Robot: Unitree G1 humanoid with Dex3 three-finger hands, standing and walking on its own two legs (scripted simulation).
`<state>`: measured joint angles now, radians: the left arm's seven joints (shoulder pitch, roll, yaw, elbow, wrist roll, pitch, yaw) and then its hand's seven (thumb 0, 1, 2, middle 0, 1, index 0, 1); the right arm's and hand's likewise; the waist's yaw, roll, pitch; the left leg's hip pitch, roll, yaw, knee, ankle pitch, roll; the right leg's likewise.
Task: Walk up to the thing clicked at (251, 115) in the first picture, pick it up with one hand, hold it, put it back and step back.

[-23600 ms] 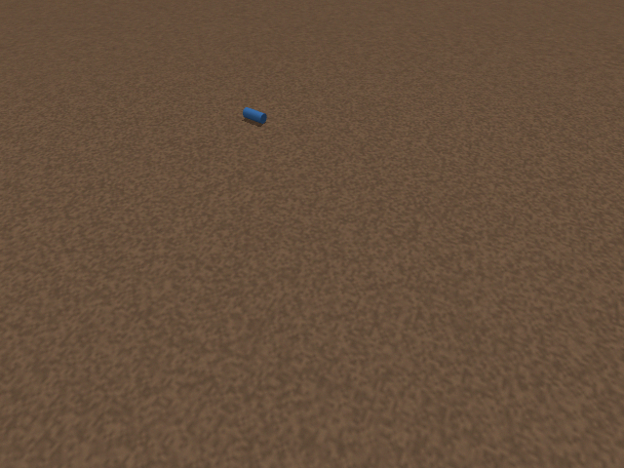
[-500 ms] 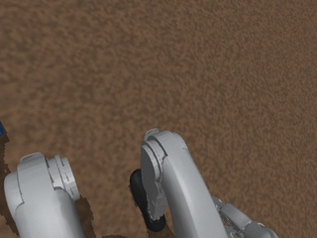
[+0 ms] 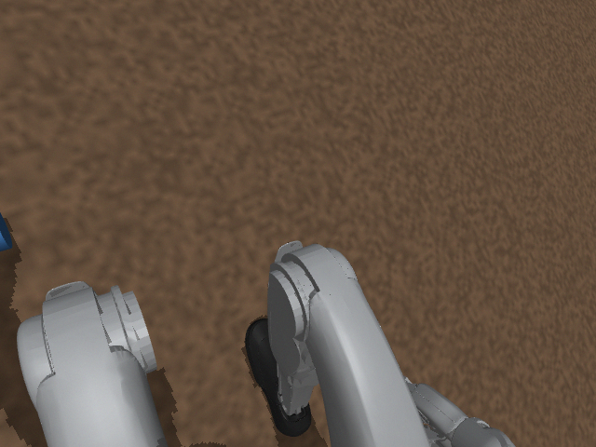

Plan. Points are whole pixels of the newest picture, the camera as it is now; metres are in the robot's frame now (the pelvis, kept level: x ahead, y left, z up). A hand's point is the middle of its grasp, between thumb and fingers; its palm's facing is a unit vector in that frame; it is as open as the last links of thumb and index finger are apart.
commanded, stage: close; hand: left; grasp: from above
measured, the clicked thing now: out of the picture +0.39 +0.36 -0.27
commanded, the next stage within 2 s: settle in 0.64 s
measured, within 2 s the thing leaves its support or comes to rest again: leaves its support in 1.02 s
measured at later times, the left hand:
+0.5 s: hand out of the picture +0.37 +0.35 -0.24, palm faces -0.44 -0.21 -0.87, open 8.8 cm
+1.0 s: hand out of the picture +0.38 +0.36 -0.24, palm faces -0.39 -0.20 -0.90, open 8.7 cm
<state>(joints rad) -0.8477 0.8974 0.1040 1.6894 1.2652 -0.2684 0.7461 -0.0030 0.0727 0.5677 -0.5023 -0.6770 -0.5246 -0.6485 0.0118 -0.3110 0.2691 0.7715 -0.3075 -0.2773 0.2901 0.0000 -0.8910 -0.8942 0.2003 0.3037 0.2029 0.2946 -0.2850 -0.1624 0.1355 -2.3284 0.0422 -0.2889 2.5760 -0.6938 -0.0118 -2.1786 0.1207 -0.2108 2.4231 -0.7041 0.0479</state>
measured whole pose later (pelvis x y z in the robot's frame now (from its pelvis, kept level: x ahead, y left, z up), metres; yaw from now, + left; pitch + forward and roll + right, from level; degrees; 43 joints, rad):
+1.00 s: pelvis +0.00 +0.00 +0.00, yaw +0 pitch +24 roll -14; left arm -0.86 0.93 0.16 1.65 1.24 -0.22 0.66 0.00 0.17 0.28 -0.82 -0.36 -0.88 -0.33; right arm 0.05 -0.33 0.24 0.75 -0.29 -0.29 0.28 0.00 -0.91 -0.90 0.20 0.30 0.20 0.29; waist -0.29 -0.16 0.12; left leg -2.34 0.04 -0.28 2.57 -0.69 -0.01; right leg -2.19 0.12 -0.21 2.42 -0.70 0.05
